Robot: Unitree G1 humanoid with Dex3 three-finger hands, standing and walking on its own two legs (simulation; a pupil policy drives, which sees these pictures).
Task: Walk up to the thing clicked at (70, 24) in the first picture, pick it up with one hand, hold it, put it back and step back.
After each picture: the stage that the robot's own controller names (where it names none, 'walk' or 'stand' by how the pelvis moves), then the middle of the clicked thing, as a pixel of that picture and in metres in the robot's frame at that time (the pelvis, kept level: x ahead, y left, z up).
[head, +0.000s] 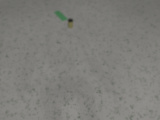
stand; (70, 23) +1.85 +0.08 -0.72
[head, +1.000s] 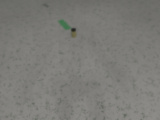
walk; (73, 32) +1.73 +0.19 -0.72
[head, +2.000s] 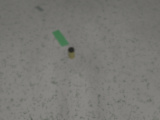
walk; (71, 53) +1.17 +0.15 -0.71
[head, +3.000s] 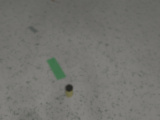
walk; (69, 90) +0.77 +0.09 -0.70
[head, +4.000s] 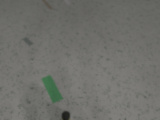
walk; (65, 118) +0.53 +0.10 -0.71
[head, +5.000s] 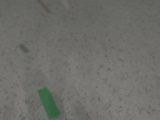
stand; out of the picture +0.38 +0.09 -0.71
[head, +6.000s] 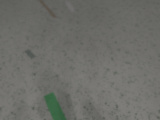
stand; out of the picture +0.35 +0.09 -0.72
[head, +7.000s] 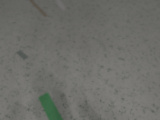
stand; out of the picture +0.34 +0.11 -0.72
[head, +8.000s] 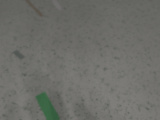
stand; out of the picture +0.36 +0.12 -0.73
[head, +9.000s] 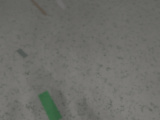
stand; out of the picture +0.36 +0.11 -0.73
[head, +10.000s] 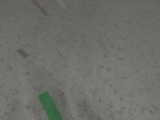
stand; out of the picture +0.35 +0.11 -0.73
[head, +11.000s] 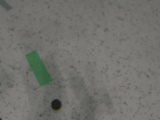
go down; (56, 106) +0.39 +0.10 -0.59
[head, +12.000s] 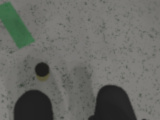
go down; (42, 72) +0.44 +0.14 -0.34
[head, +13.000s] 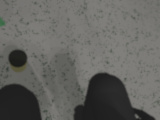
close in; (18, 61) +0.44 +0.16 -0.28
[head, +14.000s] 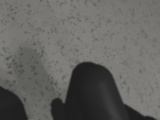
close; out of the picture +0.44 +0.19 -0.23
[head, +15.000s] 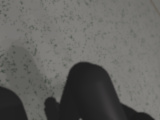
close; out of the picture +0.43 +0.20 -0.23
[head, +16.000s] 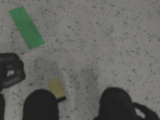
lift; (56, 91) +0.36 +0.10 -0.38
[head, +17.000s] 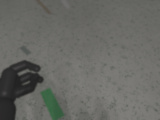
go down; out of the picture +0.29 +0.06 -0.69
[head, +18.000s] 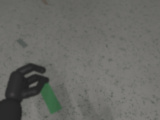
hold; out of the picture +0.28 +0.09 -0.70
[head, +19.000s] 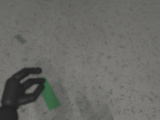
stand; out of the picture +0.29 +0.09 -0.70
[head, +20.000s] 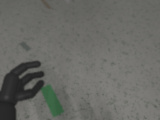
stand; out of the picture +0.28 +0.08 -0.71
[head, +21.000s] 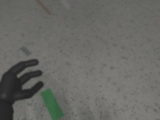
stand; out of the picture +0.29 +0.07 -0.71
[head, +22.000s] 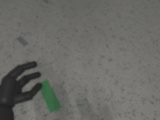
stand; out of the picture +0.29 +0.07 -0.70
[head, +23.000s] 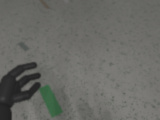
stand; out of the picture +0.28 +0.07 -0.71
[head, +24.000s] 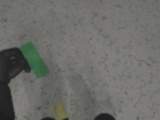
crouch; (60, 113) +0.32 +0.07 -0.56
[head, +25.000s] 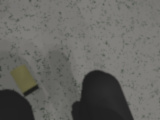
lower; (24, 80) +0.36 +0.11 -0.30
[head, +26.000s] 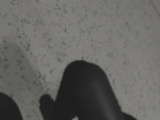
lower; out of the picture +0.37 +0.14 -0.26
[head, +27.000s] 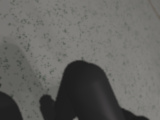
lower; out of the picture +0.37 +0.14 -0.26
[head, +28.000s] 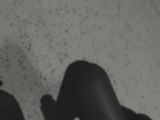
lower; out of the picture +0.37 +0.14 -0.26
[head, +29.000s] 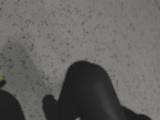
lower; out of the picture +0.37 +0.13 -0.26
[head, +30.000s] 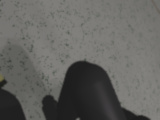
open; out of the picture +0.37 +0.13 -0.26
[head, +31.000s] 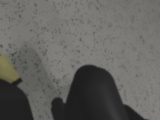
stand; (5, 72) +0.38 +0.11 -0.27
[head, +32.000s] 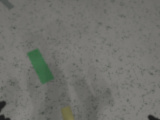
stand; (68, 116) +0.33 +0.04 -0.59
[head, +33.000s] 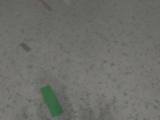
stand; out of the picture +0.31 +0.03 -0.69
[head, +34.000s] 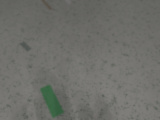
stand; out of the picture +0.30 +0.02 -0.69
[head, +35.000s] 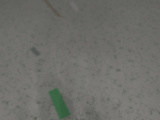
stand; out of the picture +0.32 +0.01 -0.74
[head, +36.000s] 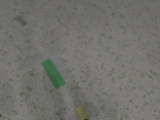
walk; (81, 115) +0.39 -0.04 -0.73
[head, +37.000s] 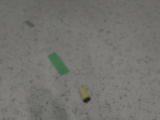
walk; (84, 94) +0.64 +0.01 -0.73
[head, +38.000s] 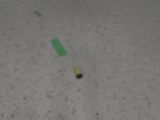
stand; (77, 72) +0.96 -0.01 -0.73
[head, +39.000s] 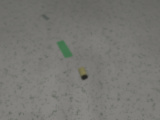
stand; (83, 73) +0.99 -0.03 -0.75
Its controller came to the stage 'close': yes
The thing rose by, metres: 0.01
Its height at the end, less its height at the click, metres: -0.02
